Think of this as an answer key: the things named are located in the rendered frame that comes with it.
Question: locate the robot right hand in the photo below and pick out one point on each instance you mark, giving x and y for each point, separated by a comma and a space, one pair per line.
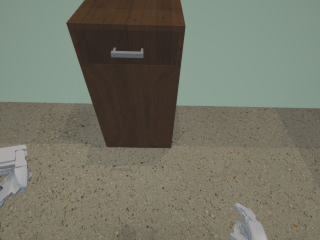
254, 230

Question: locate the cabinet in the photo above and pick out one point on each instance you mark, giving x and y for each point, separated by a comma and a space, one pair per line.
135, 104

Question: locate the handle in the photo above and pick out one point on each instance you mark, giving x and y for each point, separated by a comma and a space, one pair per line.
127, 54

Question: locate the drawer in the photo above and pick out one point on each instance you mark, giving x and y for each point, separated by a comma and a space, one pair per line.
159, 47

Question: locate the robot left hand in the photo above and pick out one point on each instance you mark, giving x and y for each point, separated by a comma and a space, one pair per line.
14, 165

